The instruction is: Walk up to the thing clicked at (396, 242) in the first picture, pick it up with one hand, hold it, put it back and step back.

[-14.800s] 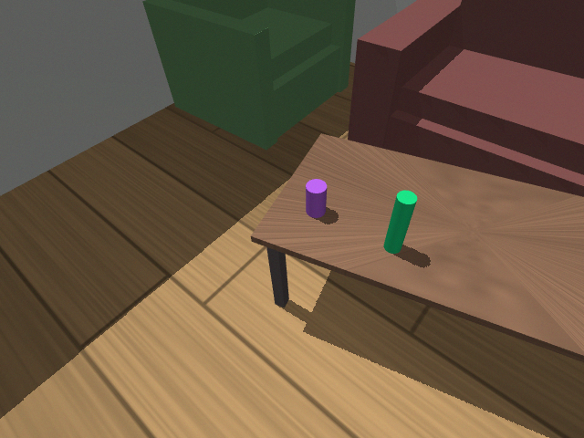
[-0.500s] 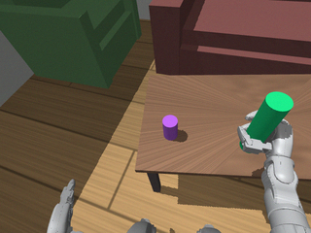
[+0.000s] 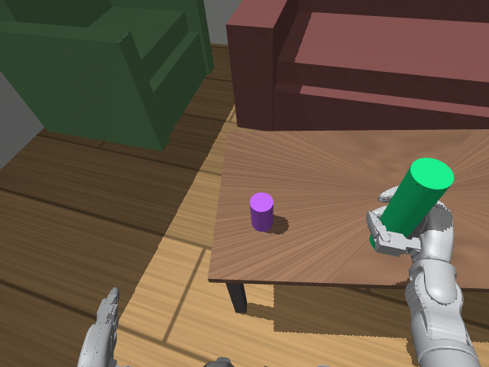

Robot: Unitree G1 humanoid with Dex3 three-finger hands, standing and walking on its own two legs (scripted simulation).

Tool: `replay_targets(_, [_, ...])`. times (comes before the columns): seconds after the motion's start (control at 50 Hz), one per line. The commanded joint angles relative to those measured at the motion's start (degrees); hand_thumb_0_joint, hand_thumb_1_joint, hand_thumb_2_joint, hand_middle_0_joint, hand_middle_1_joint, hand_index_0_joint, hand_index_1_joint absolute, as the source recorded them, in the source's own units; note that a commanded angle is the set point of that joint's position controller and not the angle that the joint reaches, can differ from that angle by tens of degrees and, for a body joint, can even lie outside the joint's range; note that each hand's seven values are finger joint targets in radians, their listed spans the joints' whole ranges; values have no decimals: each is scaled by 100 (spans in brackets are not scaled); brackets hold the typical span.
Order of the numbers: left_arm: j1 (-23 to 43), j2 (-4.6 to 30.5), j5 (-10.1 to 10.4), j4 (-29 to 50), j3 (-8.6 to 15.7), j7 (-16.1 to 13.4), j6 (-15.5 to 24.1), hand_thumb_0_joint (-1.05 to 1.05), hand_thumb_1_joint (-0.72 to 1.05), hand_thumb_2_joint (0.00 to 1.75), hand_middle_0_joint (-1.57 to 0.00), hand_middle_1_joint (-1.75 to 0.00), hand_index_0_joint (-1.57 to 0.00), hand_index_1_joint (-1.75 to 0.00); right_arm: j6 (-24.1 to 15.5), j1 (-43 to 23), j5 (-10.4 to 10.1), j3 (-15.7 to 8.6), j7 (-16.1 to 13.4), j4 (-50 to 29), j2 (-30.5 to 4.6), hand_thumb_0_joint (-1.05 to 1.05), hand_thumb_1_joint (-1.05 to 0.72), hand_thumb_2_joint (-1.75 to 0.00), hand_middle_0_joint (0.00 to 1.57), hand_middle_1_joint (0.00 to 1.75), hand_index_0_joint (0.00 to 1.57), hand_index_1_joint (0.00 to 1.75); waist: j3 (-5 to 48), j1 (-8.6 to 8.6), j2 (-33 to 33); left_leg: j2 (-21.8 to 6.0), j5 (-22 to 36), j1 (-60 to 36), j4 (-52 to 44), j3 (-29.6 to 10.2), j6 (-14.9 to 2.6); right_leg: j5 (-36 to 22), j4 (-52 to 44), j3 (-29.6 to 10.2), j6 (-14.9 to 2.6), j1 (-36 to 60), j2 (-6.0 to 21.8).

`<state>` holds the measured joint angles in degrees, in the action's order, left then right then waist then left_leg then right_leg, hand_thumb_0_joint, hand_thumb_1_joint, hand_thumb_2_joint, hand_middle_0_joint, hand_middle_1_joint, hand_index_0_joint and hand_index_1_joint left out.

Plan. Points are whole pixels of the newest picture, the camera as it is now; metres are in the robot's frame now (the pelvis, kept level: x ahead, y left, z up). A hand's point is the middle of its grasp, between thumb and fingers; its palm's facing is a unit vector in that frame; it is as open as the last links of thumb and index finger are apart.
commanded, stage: hold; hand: right
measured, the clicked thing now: (403, 213) +0.35 -0.19 +0.08
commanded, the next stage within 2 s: none
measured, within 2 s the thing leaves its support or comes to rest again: neither
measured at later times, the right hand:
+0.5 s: hand (392, 222) +0.34 -0.17 +0.06, palm faces +0.20 +0.98 +0.00, open 6.6 cm
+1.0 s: hand (388, 225) +0.33 -0.16 +0.07, palm faces +0.19 +0.98 +0.01, open 6.6 cm
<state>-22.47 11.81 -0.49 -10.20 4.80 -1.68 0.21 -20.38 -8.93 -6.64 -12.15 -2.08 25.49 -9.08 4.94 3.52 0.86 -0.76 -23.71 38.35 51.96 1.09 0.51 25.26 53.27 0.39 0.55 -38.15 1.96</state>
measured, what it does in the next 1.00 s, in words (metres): stands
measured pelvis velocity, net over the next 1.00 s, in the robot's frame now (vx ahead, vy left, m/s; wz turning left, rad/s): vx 0.00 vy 0.00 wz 0.00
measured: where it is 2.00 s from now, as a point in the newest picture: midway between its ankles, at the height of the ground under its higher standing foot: outside the picture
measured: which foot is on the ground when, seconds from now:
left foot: down 0.00-1.00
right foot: down 0.00-1.00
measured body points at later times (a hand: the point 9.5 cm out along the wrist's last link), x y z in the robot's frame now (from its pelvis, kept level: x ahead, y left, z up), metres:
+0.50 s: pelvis +0.00 +0.00 +0.01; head +0.04 -0.01 +0.46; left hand +0.16 +0.26 -0.03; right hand +0.32 -0.22 +0.07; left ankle +0.02 +0.13 -0.69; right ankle +0.01 -0.12 -0.69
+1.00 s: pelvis +0.00 +0.00 +0.02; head +0.03 +0.00 +0.47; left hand +0.15 +0.27 -0.04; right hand +0.32 -0.22 +0.07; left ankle +0.02 +0.13 -0.69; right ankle +0.01 -0.12 -0.69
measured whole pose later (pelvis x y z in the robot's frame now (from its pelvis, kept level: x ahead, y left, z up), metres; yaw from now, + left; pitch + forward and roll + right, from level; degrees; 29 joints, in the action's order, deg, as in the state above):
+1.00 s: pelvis +0.00 +0.00 +0.02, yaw +0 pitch +6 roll +0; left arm -19.0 11.6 -0.1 -18.9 5.1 -2.5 1.3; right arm -18.6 -6.1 -7.5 -9.9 -2.2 23.7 -8.2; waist 3.3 2.7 0.4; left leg -0.9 -21.1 31.1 45.9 0.9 0.4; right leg 22.2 46.4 0.7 0.7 -30.5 1.7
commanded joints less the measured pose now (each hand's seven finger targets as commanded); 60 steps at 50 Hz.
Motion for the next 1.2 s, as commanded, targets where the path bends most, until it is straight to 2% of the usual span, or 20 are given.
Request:
replay_targets(0.0, [45,797,15,909,476,-106,285,0,-56,5,-5,-5,-4,-5,-467,-1782,-47,-194,3,-1746,-831,0,-50,-136,140,149,143,149,1737,-15,-214,77,1509,-976,-751,-6,-17,-1331,-785,23,-107,1052,-149])
replay_targets(0.04, [96,952,30,731,648,-119,273,0,-56,5,-5,-5,-4,-5,-405,-1575,-54,-167,-4,-1618,-809,0,-49,-136,139,148,142,148,1523,-29,-242,86,1409,-865,-746,-1,-40,-1297,-863,3,-94,992,-142])
replay_targets(0.16, [254,581,54,633,319,-88,252,0,-56,5,-5,-5,-4,-5,-350,-1475,-79,-11,7,-1852,-633,0,-51,-136,140,148,143,148,1624,-107,-197,64,1568,-1096,-807,-8,-27,-1450,-872,25,-95,1077,-149])
replay_targets(0.18, [405,947,56,759,587,-130,265,0,-55,5,-5,-5,-4,-5,-285,-1145,-74,-179,-2,-1463,-777,0,-51,-137,140,149,143,149,1657,-56,95,87,1648,-1143,-814,30,-3,-1527,-883,-7,-112,1101,-134])
replay_targets(0.22, [308,851,52,772,519,-134,240,0,-55,5,-5,-5,-5,-5,-347,-1639,-98,-21,-16,-2159,-699,0,-53,-136,140,149,143,149,1873,-49,-102,83,1867,-1267,-808,33,-12,-1796,-921,-5,-85,1338,-132])
replay_targets(0.28, [125,754,66,438,428,-127,187,0,-55,5,-5,-5,-5,-6,-223,-995,-79,-36,-14,-1448,-639,0,-53,-137,141,149,143,149,1389,-79,14,79,1817,-1192,-889,24,1,-1748,-963,15,-106,1149,-150])
replay_targets(0.32, [334,744,56,481,435,-135,206,0,-55,5,-5,-5,-5,-5,-295,-1542,-104,-53,-34,-2014,-705,0,-52,-139,142,151,145,151,1472,-70,-219,63,1673,-1163,-940,3,-18,-1581,-1032,31,-104,1235,-146])
replay_targets(0.36, [426,674,71,556,336,-136,237,0,-55,5,-5,-6,-5,-6,-282,-1468,-104,86,-26,-2056,-597,0,-52,-137,140,149,143,149,1412,-87,-199,75,1510,-1180,-995,18,-30,-1435,-1125,15,-94,1315,-137])
replay_targets(0.38, [400,866,60,566,535,-161,255,0,-55,5,-5,-6,-5,-6,-242,-1220,-84,-43,-28,-1674,-689,0,-51,-137,140,149,142,149,1436,-27,-36,80,1547,-1212,-1016,10,-6,-1436,-1081,19,-116,1291,-140])
replay_targets(0.46, [345,758,65,412,419,-151,279,0,-55,4,-5,-6,-5,-6,-237,-1221,-100,-96,-12,-1677,-721,0,-55,-137,141,149,143,149,1235,-59,-120,78,1521,-1200,-1074,41,-3,-1401,-1186,20,-107,1270,-142])
replay_targets(0.56, [410,707,50,409,336,-151,337,0,-55,5,-5,-6,-5,-6,-275,-1363,-125,102,1,-1771,-551,0,-54,-137,140,148,142,148,1263,-42,-150,81,1524,-1205,-1092,45,-14,-1429,-1213,12,-99,1366,-141])
replay_targets(0.64, [375,911,53,247,589,-186,345,0,-54,5,-5,-6,-5,-6,-252,-1402,-85,-28,-37,-1704,-729,0,-53,-137,140,148,142,148,1280,-46,-65,73,1440,-1283,-1161,25,-8,-1296,-1273,13,-115,1383,-145])
replay_targets(0.66, [375,761,56,210,422,-164,356,0,-54,5,-5,-6,-5,-6,-257,-1454,-94,14,-30,-1740,-668,0,-52,-137,139,148,142,148,1228,-84,-157,63,1503,-1264,-1152,3,-14,-1361,-1269,24,-105,1374,-149])
replay_targets(0.88, [678,694,50,226,276,-155,428,0,-54,4,-5,-6,-5,-6,-241,-1098,-117,153,22,-1397,-502,0,-54,-137,141,149,143,149,1266,-134,88,80,1527,-1474,-1246,43,0,-1400,-1343,38,-112,1398,-159])
replay_targets(0.92, [586,915,50,124,554,-187,401,0,-54,5,-5,-6,-5,-6,-307,-1529,-120,-180,-40,-1719,-879,0,-56,-138,141,149,144,149,1430,-106,-66,45,1691,-1509,-1251,-16,5,-1502,-1289,70,-118,1490,-180])
replay_targets(0.98, [643,791,46,237,420,-167,446,0,-55,5,-5,-6,-5,-6,-348,-1292,-120,43,-32,-1747,-595,0,-55,-136,139,147,142,147,1262,-83,18,63,1369,-1404,-1308,-15,-6,-1193,-1349,52,-125,1401,-172])
replay_targets(1.0, [697,863,45,188,562,-193,456,0,-54,5,-5,-6,-5,-6,-381,-1571,-104,2,-65,-1862,-670,0,-54,-136,140,148,142,148,1323,-53,-61,73,1284,-1343,-1304,2,-14,-1116,-1373,33,-118,1480,-150])
replay_targets(1.06, [668,597,36,63,268,-160,470,0,-54,4,-5,-6,-5,-6,-423,-1455,-84,169,-36,-1631,-520,0,-56,-136,140,147,142,147,1097,-89,-109,86,1250,-1280,-1281,30,-18,-1100,-1402,15,-101,1348,-144])
replay_targets(1.12, [532,791,28,117,430,-199,459,0,-55,5,-5,-6,-5,-6,-453,-1563,-51,-47,-46,-1704,-799,0,-52,-137,139,148,142,148,1375,-58,-136,68,1475,-1398,-1253,-12,-21,-1316,-1357,27,-101,1498,-153])
replay_targets(1.18, [567,810,25,40,456,-190,502,0,-55,5,-5,-6,-5,-6,-393,-1361,-100,191,-3,-1551,-481,0,-54,-138,141,149,143,149,1223,-27,-75,82,1370,-1308,-1278,14,-15,-1188,-1389,20,-104,1449,-150])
